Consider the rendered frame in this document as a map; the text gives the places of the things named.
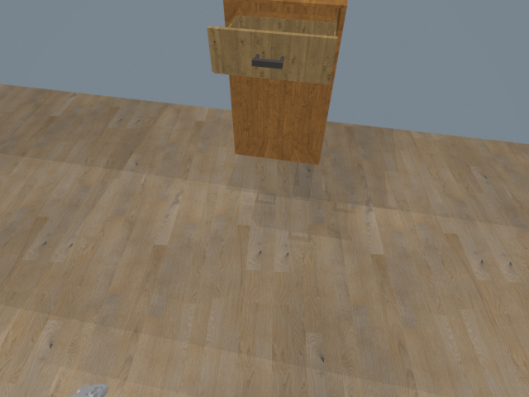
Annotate handle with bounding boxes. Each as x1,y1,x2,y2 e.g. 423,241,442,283
252,54,284,69

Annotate drawer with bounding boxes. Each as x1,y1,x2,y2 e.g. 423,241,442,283
207,15,337,85

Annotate cabinet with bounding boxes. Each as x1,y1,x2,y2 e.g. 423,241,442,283
223,0,347,165

